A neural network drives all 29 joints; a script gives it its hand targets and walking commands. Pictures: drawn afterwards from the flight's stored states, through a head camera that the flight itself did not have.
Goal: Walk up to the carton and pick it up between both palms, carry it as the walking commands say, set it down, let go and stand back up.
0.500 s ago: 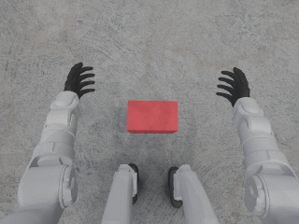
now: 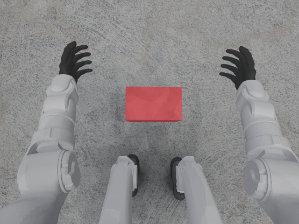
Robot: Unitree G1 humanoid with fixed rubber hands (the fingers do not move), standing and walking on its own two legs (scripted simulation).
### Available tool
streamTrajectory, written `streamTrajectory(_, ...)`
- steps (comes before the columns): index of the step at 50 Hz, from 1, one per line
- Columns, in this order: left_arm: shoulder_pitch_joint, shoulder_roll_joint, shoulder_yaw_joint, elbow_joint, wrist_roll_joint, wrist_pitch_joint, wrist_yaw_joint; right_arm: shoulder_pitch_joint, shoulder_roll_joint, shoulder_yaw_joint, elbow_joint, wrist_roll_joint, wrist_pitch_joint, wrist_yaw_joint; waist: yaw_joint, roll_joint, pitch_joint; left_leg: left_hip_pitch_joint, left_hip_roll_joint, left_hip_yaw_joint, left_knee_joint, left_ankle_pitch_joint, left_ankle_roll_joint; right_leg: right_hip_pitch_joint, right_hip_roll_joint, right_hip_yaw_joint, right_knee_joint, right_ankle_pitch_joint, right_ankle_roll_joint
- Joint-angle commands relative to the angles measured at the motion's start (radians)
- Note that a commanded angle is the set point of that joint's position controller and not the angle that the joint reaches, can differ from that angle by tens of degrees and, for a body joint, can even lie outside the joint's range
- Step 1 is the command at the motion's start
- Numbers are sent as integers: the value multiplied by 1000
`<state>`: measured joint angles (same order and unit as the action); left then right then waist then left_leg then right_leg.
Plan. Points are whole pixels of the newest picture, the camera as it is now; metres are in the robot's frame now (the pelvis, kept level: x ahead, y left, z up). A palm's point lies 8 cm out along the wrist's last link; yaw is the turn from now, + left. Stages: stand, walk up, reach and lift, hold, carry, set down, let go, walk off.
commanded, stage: reach and lift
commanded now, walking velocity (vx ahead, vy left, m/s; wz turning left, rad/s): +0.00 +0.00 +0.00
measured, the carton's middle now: (153, 106) +0.46 +0.00 -0.51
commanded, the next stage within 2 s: none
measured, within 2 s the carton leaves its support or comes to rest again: neither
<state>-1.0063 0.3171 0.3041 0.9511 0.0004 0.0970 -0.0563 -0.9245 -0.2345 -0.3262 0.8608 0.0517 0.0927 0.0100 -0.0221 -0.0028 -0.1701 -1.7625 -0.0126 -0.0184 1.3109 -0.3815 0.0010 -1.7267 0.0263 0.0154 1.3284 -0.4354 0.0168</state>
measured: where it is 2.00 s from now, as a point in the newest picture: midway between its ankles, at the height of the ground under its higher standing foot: (155, 184)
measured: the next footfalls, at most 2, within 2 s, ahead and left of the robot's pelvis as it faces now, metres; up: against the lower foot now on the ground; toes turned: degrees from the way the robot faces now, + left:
none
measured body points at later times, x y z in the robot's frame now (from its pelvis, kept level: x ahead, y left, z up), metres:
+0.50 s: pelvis -0.04 +0.00 -0.14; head +0.30 +0.01 +0.16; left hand +0.50 +0.22 -0.27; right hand +0.48 -0.21 -0.28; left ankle +0.08 +0.12 -0.57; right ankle +0.06 -0.12 -0.57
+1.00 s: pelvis -0.05 +0.00 -0.23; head +0.31 +0.01 +0.03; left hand +0.48 +0.21 -0.42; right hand +0.47 -0.20 -0.42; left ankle +0.08 +0.12 -0.57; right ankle +0.06 -0.12 -0.57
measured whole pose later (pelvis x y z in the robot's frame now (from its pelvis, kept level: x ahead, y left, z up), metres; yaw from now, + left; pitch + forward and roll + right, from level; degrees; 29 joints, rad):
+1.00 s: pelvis -0.05 +0.00 -0.23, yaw -1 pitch +39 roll -1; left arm -1.31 0.43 0.09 1.13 -0.23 0.03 0.06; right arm -1.26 -0.33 -0.13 1.07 0.23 0.03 -0.10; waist -0.01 -0.02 0.27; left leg -2.33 -0.02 -0.02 2.16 -0.51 -0.01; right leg -2.29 0.05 0.01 2.19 -0.58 0.03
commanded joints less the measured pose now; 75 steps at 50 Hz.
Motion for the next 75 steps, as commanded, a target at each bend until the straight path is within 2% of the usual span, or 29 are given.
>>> streamTrajectory(1, -221, 119, -7, -100, -14, -10, 9, -200, -128, -13, -88, 4, -10, -13, -4, 33, -849, 580, -42, 33, 43, 312, -33, 246, 43, -76, -19, 243, 36)
streamTrajectory(10, -306, 195, -37, -194, -61, 16, 34, -271, -169, 29, -182, 49, 24, -46, 16, 44, -967, 464, -41, 56, 210, 233, -32, 206, 41, -81, 150, 197, 34)
streamTrajectory(14, -338, 208, -56, -191, -86, 23, 37, -305, -177, 50, -194, 65, 36, -57, 16, 43, -970, 398, -37, 58, 269, 195, -29, 177, 38, -80, 214, 172, 32)
streamTrajectory(22, -378, 214, -74, -107, -108, 7, 47, -357, -179, 71, -125, 75, 24, -75, 10, 35, -885, 258, -25, 50, 388, 133, -23, 72, 26, -76, 347, 123, 33)
streamTrajectory(41, -495, 226, -167, 22, -194, -67, 116, -482, -218, 151, 52, 153, -60, -108, 11, 49, -778, 202, 3, 15, 644, 130, -28, -81, 2, -57, 617, 105, 28)
streamTrajectory(50, -542, 245, -203, 113, -236, -99, 118, -543, -224, 191, 146, 184, -92, -115, 14, 32, -651, 95, 18, 5, 726, 111, -28, -114, -12, -33, 692, 100, 30)
streamTrajectory(53, -569, 257, -210, 142, -249, -112, 116, -578, -231, 208, 175, 188, -103, -117, 25, 15, -592, 35, 23, 3, 748, 95, -26, -121, -17, -27, 715, 87, 30)
streamTrajectory(55, -592, 267, -216, 129, -257, -122, 115, -600, -225, 213, 152, 195, -110, -120, 16, 0, -592, 45, 24, 0, 760, 106, -20, -107, -16, -27, 721, 102, 30)
streamTrajectory(58, -555, 259, -218, 134, -259, -129, 117, -584, -199, 250, 153, 230, -113, -112, 51, 5, -626, 87, 24, 8, 781, 174, -16, -75, -8, -24, 739, 155, 29)
streamTrajectory(59, -541, 251, -224, 145, -262, -128, 117, -575, -198, 258, 157, 234, -112, -110, 54, 7, -626, 90, 25, 8, 784, 183, -16, -73, -7, -24, 742, 162, 29)
streamTrajectory(67, -539, 238, -241, 159, -273, -131, 110, -546, -201, 259, 188, 234, -114, -114, 34, 19, -580, 65, 27, 6, 787, 169, -16, -91, -6, -20, 740, 154, 25)
streamTrajectory(75, -569, 221, -256, 176, -283, -129, 117, -585, -192, 268, 204, 243, -115, -119, 37, 16, -572, 58, 28, 5, 768, 133, -13, -113, -3, -22, 728, 113, 22)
